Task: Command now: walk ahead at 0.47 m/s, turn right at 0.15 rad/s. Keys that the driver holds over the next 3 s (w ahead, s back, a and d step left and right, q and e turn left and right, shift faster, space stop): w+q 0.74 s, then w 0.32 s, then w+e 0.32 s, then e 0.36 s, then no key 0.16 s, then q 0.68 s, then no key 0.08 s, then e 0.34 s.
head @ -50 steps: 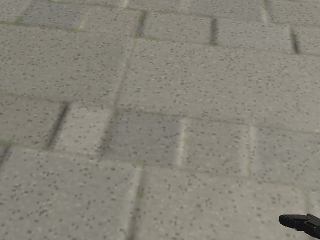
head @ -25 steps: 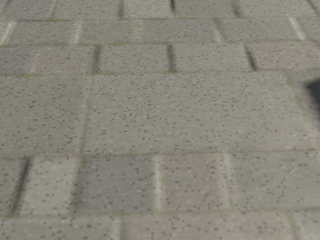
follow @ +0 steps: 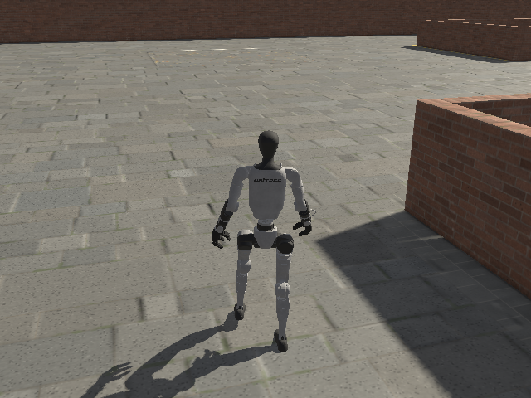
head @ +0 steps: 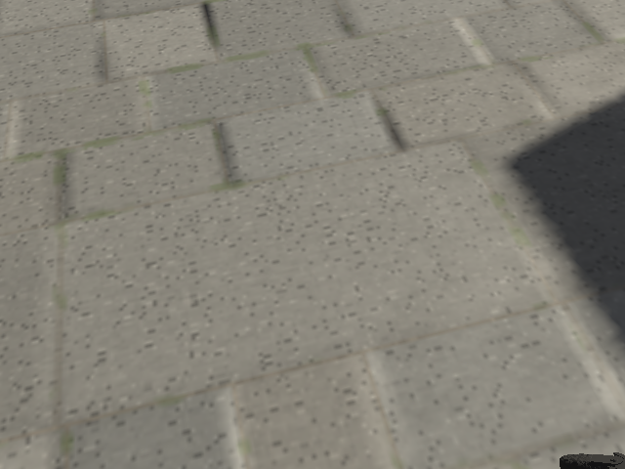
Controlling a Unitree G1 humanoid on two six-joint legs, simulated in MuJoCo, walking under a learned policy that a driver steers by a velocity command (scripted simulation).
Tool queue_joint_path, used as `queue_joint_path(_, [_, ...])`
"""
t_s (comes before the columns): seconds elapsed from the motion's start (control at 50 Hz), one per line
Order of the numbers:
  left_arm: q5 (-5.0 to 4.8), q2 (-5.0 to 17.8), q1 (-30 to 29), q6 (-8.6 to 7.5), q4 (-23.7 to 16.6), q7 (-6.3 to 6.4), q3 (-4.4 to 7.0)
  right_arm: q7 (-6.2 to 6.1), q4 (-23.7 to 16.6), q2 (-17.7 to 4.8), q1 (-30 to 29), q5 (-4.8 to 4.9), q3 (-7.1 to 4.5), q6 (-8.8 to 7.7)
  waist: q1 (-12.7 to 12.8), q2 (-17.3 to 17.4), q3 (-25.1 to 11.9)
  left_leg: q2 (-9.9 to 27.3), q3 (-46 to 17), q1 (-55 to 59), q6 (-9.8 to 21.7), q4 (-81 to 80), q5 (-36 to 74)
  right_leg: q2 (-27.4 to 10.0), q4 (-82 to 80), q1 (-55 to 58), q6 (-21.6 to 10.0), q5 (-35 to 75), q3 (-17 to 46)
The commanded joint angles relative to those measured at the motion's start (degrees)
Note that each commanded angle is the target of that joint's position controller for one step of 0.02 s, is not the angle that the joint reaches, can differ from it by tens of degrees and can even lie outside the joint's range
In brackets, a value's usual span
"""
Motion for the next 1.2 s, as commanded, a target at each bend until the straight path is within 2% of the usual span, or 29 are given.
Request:
queue_joint_path(0.02, [-0.28,10.4,1.4,-1.37,-1.6,0.28,3.13,0.67,-4.5,-3.2,-6.0,1.02,-0.21,-0.88,1.5,-8.7,0.3,-2.1,1.9,6.3,1.6,-6.7,7.3,-13.3,-5.7,-3.6,-8.3,16.8,5.2])
queue_joint_path(0.1, [-0.06,10.6,1.0,-1.02,0.3,0.36,3.48,1.13,-4.5,-5.7,-3.8,1.19,-1.29,-0.73,-0.8,-9.1,0.6,-2.3,1.9,6.2,6.5,-8.2,-0.3,-16.9,-1.2,5.1,-6.1,27.6,3.9])
queue_joint_path(0.14, [0.55,10.4,0.2,-0.12,0.2,0.72,3.29,0.74,-1.7,-8.2,6.6,0.97,-3.03,-0.26,-6.3,-7.9,-6.7,-6.6,5.5,20.3,9.5,-8.6,-2.7,-13.3,13.5,5.6,-4.0,46.3,-0.4])
queue_joint_path(0.16, [1.46,8.8,1.2,0.18,-0.7,1.21,2.45,0.47,-0.5,-10.4,14.6,0.91,-3.77,0.09,-9.4,-3.9,-13.2,-1.7,-1.7,34.8,12.2,-6.6,-0.4,-11.1,27.9,-2.6,-2.1,38.7,-2.7])
queue_joint_path(0.18, [1.45,3.5,9.2,-0.76,-2.4,0.74,0.91,0.54,-0.2,-16.4,19.0,0.6,-5.15,0.26,-5.4,11.8,-20.8,12.3,-31.8,54.8,23.7,-11.1,-12.2,-0.9,53.0,-25.2,3.4,5.8,-4.6])
queue_joint_path(0.2, [0.86,5.6,7.1,-2.0,-2.1,0.27,0.67,1.04,0.2,-11.7,19.7,1.92,-4.08,0.18,-7.3,11.8,-22.7,14.4,-47.6,58.1,24.5,-22.0,-26.0,0.9,58.6,-34.3,3.3,-15.0,2.0])
queue_joint_path(0.22, [-1.09,8.9,0.3,-2.91,-3.6,-0.35,1.5,0.62,-0.6,-9.1,15.7,1.81,-3.36,0.28,-8.0,6.8,-13.5,13.8,-40.3,51.4,21.7,-23.1,-29.8,-2.6,60.6,-39.2,2.4,-11.1,3.1])
queue_joint_path(0.26, [0.45,8.4,-6.7,-4.19,-5.5,-0.33,1.22,0.11,-1.9,-7.3,10.7,0.78,-2.69,0.84,-5.9,-2.0,-4.5,9.6,-29.2,36.0,19.4,-24.3,-19.6,-6.6,53.2,-37.1,1.5,-4.7,1.3])
queue_joint_path(0.28, [1.29,8.2,-6.2,-4.17,-5.6,-0.16,1.48,-0.2,-2.4,-6.2,9.5,0.28,-2.25,0.79,-4.0,-1.1,-3.8,7.4,-25.7,31.8,18.9,-25.3,-14.1,-8.2,49.3,-33.8,1.7,-2.3,1.5])
queue_joint_path(0.34, [2.08,6.3,-4.0,-3.27,-5.0,0.02,1.12,-1.06,-2.4,-6.0,8.9,0.68,-2.25,0.94,-1.9,2.0,-3.2,4.8,-20.0,26.4,19.8,-26.9,-4.1,-8.7,42.7,-30.9,4.0,-0.7,-0.3])
queue_joint_path(0.4, [2.24,4.5,-8.9,-2.98,-6.4,0.38,0.34,-2.02,-1.4,-7.9,11.0,1.23,-2.88,1.08,-3.4,0.8,-1.6,2.9,-15.8,23.3,19.1,-27.2,-0.1,-7.8,32.1,-31.2,6.4,7.3,-1.5])
queue_joint_path(0.46, [1.77,2.9,-15.4,-3.5,-7.5,0.04,-0.23,-2.7,-0.3,-8.5,13.6,1.78,-3.12,1.85,-6.0,1.5,-1.3,0.6,-13.9,21.9,16.6,-25.7,-2.3,-5.3,20.1,-27.3,7.5,17.5,-1.9])
queue_joint_path(0.54, [0.64,4.0,-20.7,-4.43,-8.6,-0.93,0.23,-3.15,1.1,-8.3,17.3,2.21,-3.17,3.02,-7.7,2.3,-1.4,1.8,-18.6,25.8,15.5,-21.5,-5.3,-3.0,12.2,-24.0,7.1,18.8,-0.9])
queue_joint_path(0.62, [0.26,6.8,-14.3,-5.32,-7.0,-1.07,2.03,-3.26,0.4,-7.5,15.4,1.88,-3.26,3.81,-2.9,4.7,-3.5,2.1,-22.9,29.1,12.8,-13.1,-1.5,-2.9,6.2,-13.7,3.3,12.8,-1.0])
queue_joint_path(0.64, [0.88,8.7,-8.3,-5.56,-6.1,-0.66,2.93,-2.97,-0.2,-5.3,14.9,1.48,-2.54,3.63,0.1,3.4,-8.4,-0.6,-20.4,26.3,11.0,-4.7,-0.2,-6.3,6.2,-2.9,0.7,12.4,0.9])
queue_joint_path(0.66, [1.49,12.0,0.6,-5.32,-5.4,-0.09,3.78,-2.76,-1.6,-1.6,15.9,0.23,-1.28,3.37,3.1,-4.2,-17.1,-4.7,-14.7,18.6,8.8,11.8,-12.3,-17.0,7.5,12.3,-3.2,9.5,11.4])
queue_joint_path(0.68, [1.88,14.8,3.3,-4.45,-3.1,-0.7,4.54,-2.76,-3.1,-0.3,23.0,2.2,-0.64,2.86,-0.7,-23.3,-21.0,-10.4,-8.7,-0.8,5.9,27.0,-34.6,-27.6,1.9,24.9,-11.6,-3.8,37.3])
queue_joint_path(0.7, [0.95,9.1,1.2,-4.18,-4.2,-0.95,3.48,-3.03,-1.5,-6.3,21.8,2.85,-1.78,3.04,0.4,-14.9,-14.9,-5.2,-9.4,-6.8,5.0,33.7,-31.4,-27.2,-0.1,20.7,-10.3,-13.2,37.8])
queue_joint_path(0.72, [0.81,6.3,-0.7,-3.89,-4.4,-0.7,2.71,-2.99,-2.3,-8.5,15.9,2.39,-2.51,3.36,1.8,-9.4,-8.2,-3.6,-7.9,-7.8,4.4,35.1,-25.7,-24.5,-0.7,14.3,-8.1,-10.1,28.3])
queue_joint_path(0.74, [1.26,5.6,-3.0,-3.7,-4.3,-0.71,2.3,-3.0,-2.9,-7.6,13.2,1.8,-2.52,3.56,0.9,-5.5,-4.6,-2.0,-6.5,-6.2,3.8,34.4,-21.7,-22.0,-1.9,8.2,-7.2,-2.2,21.4])
queue_joint_path(0.78, [1.83,4.3,-4.4,-3.81,-2.8,-0.83,1.76,-2.41,-3.9,-5.2,11.4,1.48,-2.43,3.51,-1.0,-7.1,-1.3,0.3,-6.0,-3.0,3.5,30.3,-17.9,-18.1,-4.7,0.8,-6.9,6.6,13.3])
queue_joint_path(0.94, [0.18,8.2,-3.2,-3.85,2.3,-1.12,2.82,-0.77,-5.9,-0.3,2.5,0.71,-0.12,2.59,-0.3,-6.0,0.0,1.4,-0.8,0.5,2.8,5.6,-4.5,-15.7,-9.4,-1.9,-8.7,20.1,-0.3])
queue_joint_path(1.04, [-0.9,10.5,1.8,-2.6,5.9,-1.01,3.22,0.16,-8.4,-1.8,-5.1,1.4,-0.21,1.84,1.4,-6.8,1.1,-0.6,1.4,4.9,4.6,-4.7,-2.3,-17.9,-7.9,1.9,-7.1,21.0,-1.7])
queue_joint_path(1.08, [-1.21,11.1,2.3,-1.88,7.0,-0.83,3.29,0.3,-8.7,-3.1,-4.7,1.25,-0.78,1.66,-0.1,-7.4,0.6,-1.7,2.1,8.6,6.3,-7.5,-5.5,-18.8,-4.7,4.0,-6.0,26.5,-1.3])
queue_joint_path(1.12, [-1.21,10.6,1.7,-1.32,7.4,-0.56,2.72,-0.31,-5.4,-6.8,7.0,0.77,-2.96,1.53,-7.0,-6.3,-6.2,-4.4,4.1,27.3,8.9,-11.3,-4.2,-15.2,9.2,0.3,-3.5,38.5,-4.1])
queue_joint_path(1.14, [0.0,7.9,1.3,-1.54,6.2,-0.49,1.41,-1.12,-3.5,-10.7,17.0,0.14,-4.36,1.75,-11.3,-2.8,-13.8,3.7,-3.9,43.9,11.9,-9.2,-3.0,-12.2,24.4,-10.2,-1.1,26.9,-5.9])
queue_joint_path(1.16, [0.48,0.7,7.6,-2.29,4.5,-0.63,-0.78,-1.57,-3.0,-15.7,20.1,-0.64,-5.15,2.19,-8.2,12.1,-21.5,19.3,-29.8,60.7,19.9,-14.0,-12.4,-2.6,45.5,-31.4,2.7,-11.1,-7.0])
queue_joint_path(1.18, [-0.83,6.0,5.8,-3.0,5.7,-0.67,0.44,-1.55,-3.1,-10.7,20.7,-0.23,-3.99,2.15,-10.5,8.9,-22.4,19.8,-37.0,57.9,20.6,-18.9,-19.4,-3.4,53.8,-36.6,2.6,-17.8,1.7])
queue_joint_path(1.2, [-2.09,9.0,1.8,-3.17,4.3,-0.8,1.51,-1.48,-2.7,-8.0,17.5,0.19,-3.04,1.91,-9.6,6.9,-13.5,17.9,-28.1,51.6,18.3,-20.1,-18.8,-5.9,55.5,-40.5,2.1,-13.4,1.6])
